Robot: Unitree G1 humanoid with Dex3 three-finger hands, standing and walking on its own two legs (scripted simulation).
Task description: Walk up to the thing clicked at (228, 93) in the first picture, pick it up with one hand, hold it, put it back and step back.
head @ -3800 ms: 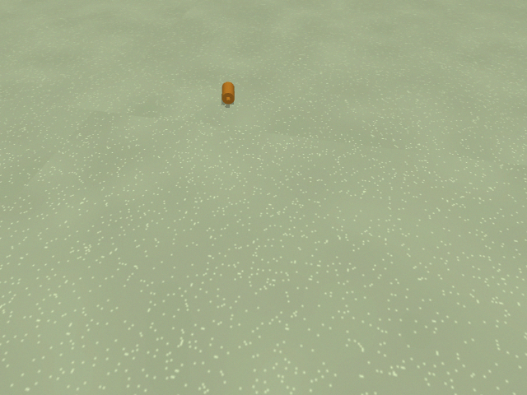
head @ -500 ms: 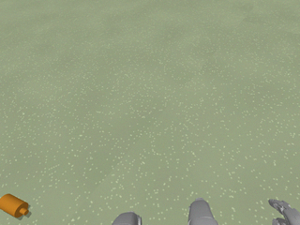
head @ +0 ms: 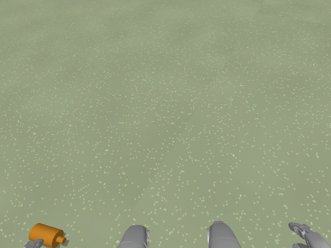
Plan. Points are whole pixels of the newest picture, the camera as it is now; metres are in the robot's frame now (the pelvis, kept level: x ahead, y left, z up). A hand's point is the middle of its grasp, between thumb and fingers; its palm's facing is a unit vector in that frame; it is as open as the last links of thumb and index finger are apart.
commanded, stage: walk up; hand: left
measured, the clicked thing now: (49, 236) +0.26 +0.67 -0.69
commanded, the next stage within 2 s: none
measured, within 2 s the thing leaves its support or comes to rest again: neither
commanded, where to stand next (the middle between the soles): -0.18 +0.58 m, yaw -18 degrees
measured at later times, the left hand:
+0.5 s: hand out of the picture +0.00 +0.51 -0.11, palm faces -0.12 -0.81 -0.57, open 7.4 cm
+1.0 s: hand out of the picture -0.05 +0.73 -0.12, palm faces -0.24 -0.81 -0.54, open 7.4 cm
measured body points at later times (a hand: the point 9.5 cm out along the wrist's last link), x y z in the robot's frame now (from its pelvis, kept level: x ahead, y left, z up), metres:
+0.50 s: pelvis -0.09 +0.22 +0.00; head -0.04 +0.17 +0.44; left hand +0.00 +0.55 -0.07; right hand -0.02 -0.11 -0.13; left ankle -0.05 +0.37 -0.61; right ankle +0.00 +0.06 -0.69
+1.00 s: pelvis -0.19 +0.46 +0.00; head -0.13 +0.41 +0.44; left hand -0.04 +0.77 -0.08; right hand -0.17 +0.13 -0.13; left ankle -0.11 +0.49 -0.69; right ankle -0.18 +0.36 -0.70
